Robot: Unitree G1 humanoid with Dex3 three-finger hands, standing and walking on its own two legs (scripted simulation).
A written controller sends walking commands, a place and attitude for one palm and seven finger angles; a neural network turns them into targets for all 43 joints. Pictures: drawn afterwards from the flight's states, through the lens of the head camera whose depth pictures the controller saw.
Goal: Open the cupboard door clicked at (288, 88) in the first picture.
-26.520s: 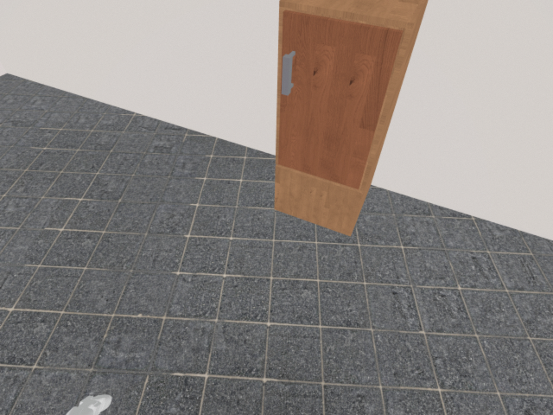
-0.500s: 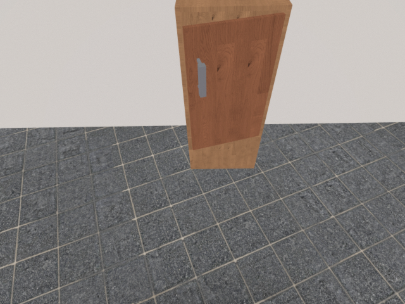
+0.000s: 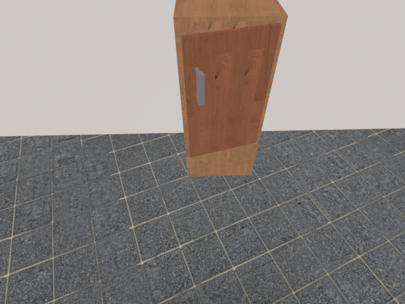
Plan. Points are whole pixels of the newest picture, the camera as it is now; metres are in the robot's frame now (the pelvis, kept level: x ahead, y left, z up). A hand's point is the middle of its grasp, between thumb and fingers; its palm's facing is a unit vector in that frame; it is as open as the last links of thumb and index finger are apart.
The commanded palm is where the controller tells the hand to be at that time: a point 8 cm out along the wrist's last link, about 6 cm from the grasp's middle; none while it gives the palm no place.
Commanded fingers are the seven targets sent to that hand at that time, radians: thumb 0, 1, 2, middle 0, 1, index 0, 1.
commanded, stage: look to check the result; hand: left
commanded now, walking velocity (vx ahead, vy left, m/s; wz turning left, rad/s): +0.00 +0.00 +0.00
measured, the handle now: (198, 85) +0.83 +0.06 -0.03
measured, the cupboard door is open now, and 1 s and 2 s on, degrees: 15 15 15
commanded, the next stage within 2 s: walk to a spot facing it in 0.60 s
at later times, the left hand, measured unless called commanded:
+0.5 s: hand out of the picture +0.01 +0.17 -0.17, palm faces +0.03 -0.98 -0.22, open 7.4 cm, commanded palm none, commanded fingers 0.00 0.90 0.90 -0.20 -0.30 -0.20 -0.30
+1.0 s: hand out of the picture +0.05 +0.18 -0.18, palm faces -0.04 -0.97 -0.24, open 7.4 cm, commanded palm none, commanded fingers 0.00 0.90 0.90 -0.20 -0.30 -0.20 -0.30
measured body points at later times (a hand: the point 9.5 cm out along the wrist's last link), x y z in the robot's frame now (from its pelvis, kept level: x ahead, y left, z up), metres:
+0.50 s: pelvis +0.01 -0.01 +0.00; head +0.03 -0.02 +0.45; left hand +0.01 +0.22 -0.15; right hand +0.00 -0.22 -0.17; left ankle +0.01 +0.10 -0.74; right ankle +0.01 -0.10 -0.74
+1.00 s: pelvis +0.01 -0.01 -0.01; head +0.05 -0.03 +0.44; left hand +0.05 +0.23 -0.16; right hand +0.02 -0.25 -0.17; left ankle +0.01 +0.10 -0.74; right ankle +0.01 -0.10 -0.74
